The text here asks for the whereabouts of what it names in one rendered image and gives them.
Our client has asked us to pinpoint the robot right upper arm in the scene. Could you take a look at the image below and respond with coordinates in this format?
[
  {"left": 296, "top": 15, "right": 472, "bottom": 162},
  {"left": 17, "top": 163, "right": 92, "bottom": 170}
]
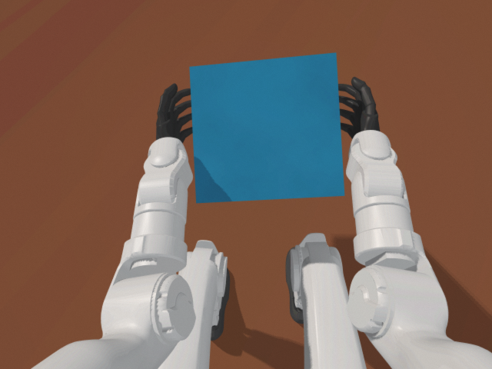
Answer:
[{"left": 347, "top": 265, "right": 492, "bottom": 369}]

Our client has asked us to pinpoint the robot left upper arm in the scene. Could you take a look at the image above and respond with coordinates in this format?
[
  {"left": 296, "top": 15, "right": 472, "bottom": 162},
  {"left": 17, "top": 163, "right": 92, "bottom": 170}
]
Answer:
[{"left": 31, "top": 272, "right": 196, "bottom": 369}]

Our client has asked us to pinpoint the carton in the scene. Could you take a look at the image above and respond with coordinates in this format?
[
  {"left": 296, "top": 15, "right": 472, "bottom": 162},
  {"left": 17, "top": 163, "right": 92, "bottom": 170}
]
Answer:
[{"left": 189, "top": 52, "right": 344, "bottom": 203}]

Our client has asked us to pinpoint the robot right foot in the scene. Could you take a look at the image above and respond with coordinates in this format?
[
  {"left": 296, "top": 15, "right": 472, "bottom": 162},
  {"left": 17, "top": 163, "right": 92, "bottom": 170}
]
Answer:
[{"left": 286, "top": 247, "right": 304, "bottom": 324}]

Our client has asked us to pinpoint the right robot thigh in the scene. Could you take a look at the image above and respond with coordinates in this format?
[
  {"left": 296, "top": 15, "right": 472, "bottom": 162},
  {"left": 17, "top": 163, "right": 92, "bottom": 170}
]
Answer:
[{"left": 291, "top": 242, "right": 367, "bottom": 369}]

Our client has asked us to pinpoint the robot left hand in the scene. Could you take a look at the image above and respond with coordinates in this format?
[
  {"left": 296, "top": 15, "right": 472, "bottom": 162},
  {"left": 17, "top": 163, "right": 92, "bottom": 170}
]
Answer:
[{"left": 156, "top": 83, "right": 193, "bottom": 144}]

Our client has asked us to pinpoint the robot right hand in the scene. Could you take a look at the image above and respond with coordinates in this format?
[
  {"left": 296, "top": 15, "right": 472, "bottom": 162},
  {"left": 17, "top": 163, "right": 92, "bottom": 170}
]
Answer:
[{"left": 338, "top": 77, "right": 380, "bottom": 139}]

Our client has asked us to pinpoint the robot right forearm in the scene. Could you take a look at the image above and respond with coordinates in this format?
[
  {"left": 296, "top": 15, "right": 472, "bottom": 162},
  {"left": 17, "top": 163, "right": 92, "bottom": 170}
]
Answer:
[{"left": 346, "top": 130, "right": 448, "bottom": 322}]

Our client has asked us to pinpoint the robot left forearm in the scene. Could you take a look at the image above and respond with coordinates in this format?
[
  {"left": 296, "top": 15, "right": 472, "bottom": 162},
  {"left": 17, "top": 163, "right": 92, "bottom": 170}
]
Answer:
[{"left": 101, "top": 137, "right": 193, "bottom": 329}]

